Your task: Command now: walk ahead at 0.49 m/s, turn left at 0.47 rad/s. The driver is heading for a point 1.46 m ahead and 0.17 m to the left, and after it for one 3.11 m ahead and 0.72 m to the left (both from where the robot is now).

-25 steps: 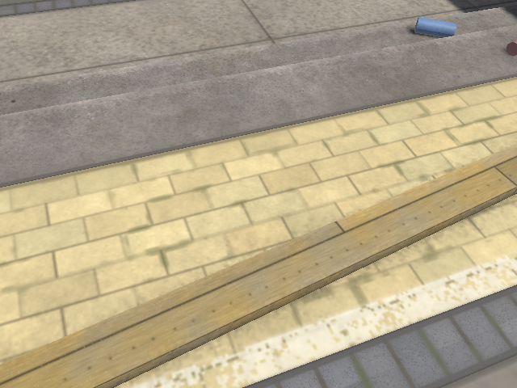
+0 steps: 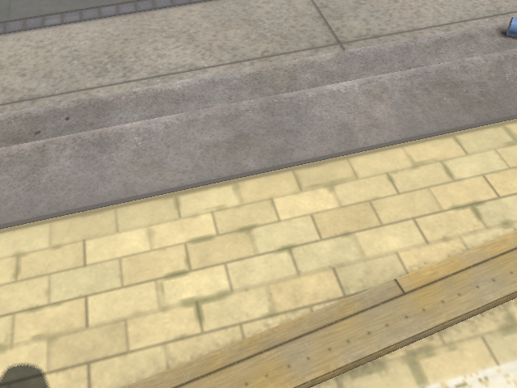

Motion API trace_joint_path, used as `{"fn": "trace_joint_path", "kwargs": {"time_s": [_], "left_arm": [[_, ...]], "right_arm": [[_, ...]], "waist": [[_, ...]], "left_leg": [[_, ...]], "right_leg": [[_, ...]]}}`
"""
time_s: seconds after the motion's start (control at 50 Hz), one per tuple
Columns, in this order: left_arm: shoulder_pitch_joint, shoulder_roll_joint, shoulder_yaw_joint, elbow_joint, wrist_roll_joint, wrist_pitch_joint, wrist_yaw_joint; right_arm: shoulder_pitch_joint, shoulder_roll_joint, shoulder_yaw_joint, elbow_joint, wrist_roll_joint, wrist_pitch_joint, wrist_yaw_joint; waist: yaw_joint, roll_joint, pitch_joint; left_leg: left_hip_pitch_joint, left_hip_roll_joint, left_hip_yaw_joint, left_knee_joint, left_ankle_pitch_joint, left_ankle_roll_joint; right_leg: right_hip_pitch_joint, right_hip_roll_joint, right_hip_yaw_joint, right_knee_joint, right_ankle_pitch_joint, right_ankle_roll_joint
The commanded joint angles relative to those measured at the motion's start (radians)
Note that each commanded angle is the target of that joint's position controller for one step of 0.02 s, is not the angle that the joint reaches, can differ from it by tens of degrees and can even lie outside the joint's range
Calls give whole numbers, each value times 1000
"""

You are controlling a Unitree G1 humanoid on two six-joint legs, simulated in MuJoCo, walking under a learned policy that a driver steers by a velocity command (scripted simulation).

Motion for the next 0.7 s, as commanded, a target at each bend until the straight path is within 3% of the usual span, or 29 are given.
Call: {"fn": "trace_joint_path", "kwargs": {"time_s": [0.02,0.12,0.22,0.26,0.28,0.3,0.32,0.34,0.36,0.38,0.4,0.42,0.44,0.48,0.52,0.58,0.62,0.64,0.66,0.7], "left_arm": [[50,96,24,-20,-10,-33,4],[103,92,24,12,-3,-32,5],[189,128,30,44,2,-12,17],[212,140,28,49,6,3,21],[230,171,35,60,10,17,25],[228,210,45,60,8,30,28],[203,218,50,46,-4,37,25],[211,132,33,8,3,29,18],[178,80,24,-87,-17,18,5],[17,137,31,-117,-3,3,4],[6,117,26,-131,-14,-9,1],[27,120,28,-117,-10,-10,-1],[39,116,29,-121,6,6,-8],[59,93,25,-135,24,47,-20],[23,68,16,-163,23,68,-20],[-90,82,9,-216,21,66,-25],[-168,31,-15,-239,13,71,-35],[-142,36,-12,-227,12,79,-35],[-102,65,-5,-221,4,78,-32],[-58,86,3,-208,1,70,-24]], "right_arm": [[-3,-22,-10,-62,-6,13,17],[-177,4,9,-138,-9,11,36],[-316,-4,22,-206,-15,9,42],[-303,-25,14,-207,-17,10,31],[-248,-25,9,-195,-21,10,27],[-140,-43,-2,-166,-22,5,23],[15,-83,-24,-115,-30,-4,11],[83,-178,-51,-91,-30,-8,-4],[101,-299,-78,-113,-11,1,-11],[143,-262,-75,-97,8,14,-25],[95,-210,-62,-85,14,12,-35],[37,-155,-47,-92,11,7,-36],[-9,-131,-38,-102,13,1,-39],[-25,-115,-26,-112,20,-17,-38],[13,-130,-28,-96,20,-39,-32],[30,-100,-12,-76,18,-53,-25],[51,-103,-6,-65,22,-52,-19],[89,-123,-7,-53,12,-56,-16],[81,-127,-6,-51,7,-61,-14],[50,-115,1,-51,3,-62,-27]], "waist": [[1,-119,9],[18,-108,40],[53,-92,58],[44,-72,13],[20,-98,-37],[-23,-138,-97],[-101,-113,-180],[-88,9,-246],[-69,169,-327],[-128,-15,-237],[-85,-8,-124],[-30,-68,-51],[13,-69,-22],[52,-38,-23],[53,-13,-17],[43,-17,40],[1,21,45],[-10,65,7],[11,53,-15],[45,42,-49]], "left_leg": [[-154,50,-25,17,93,-13],[-172,41,34,-213,268,-27],[-154,13,121,-375,205,34],[-56,-77,194,-408,73,69],[37,-128,213,-442,-7,90],[168,-151,194,-518,-23,112],[409,-153,146,-659,71,140],[690,82,-151,-648,85,184],[925,339,-682,-729,322,377],[869,308,-566,-781,380,359],[746,273,-456,-782,414,323],[605,214,-367,-802,458,271],[505,163,-307,-822,458,246],[401,107,-246,-857,482,227],[374,88,-200,-899,506,224],[308,32,-108,-966,516,161],[290,13,-47,-1022,578,137],[384,79,-58,-1015,768,146],[466,106,-26,-977,889,133],[574,122,32,-888,1100,88]], "right_leg": [[60,-281,169,-232,178,-89],[78,-248,11,-216,333,-82],[227,-298,-52,-148,533,-73],[294,-278,-99,-1,901,-56],[315,-284,-107,144,1061,-54],[291,-298,-100,306,1060,-49],[169,-279,-117,544,881,-20],[-148,-208,-82,815,105,12],[-545,-19,24,1140,-348,75],[-675,-77,141,1157,-236,75],[-685,-110,140,1112,-180,68],[-631,-135,137,1042,-160,71],[-583,-142,139,1008,-158,81],[-537,-138,120,995,-147,97],[-596,-136,84,1009,-125,96],[-564,-148,60,751,3,79],[-424,-110,6,506,52,60],[-419,-93,-15,589,51,26],[-434,-96,-3,596,78,-5],[-386,-70,19,521,77,-63]]}}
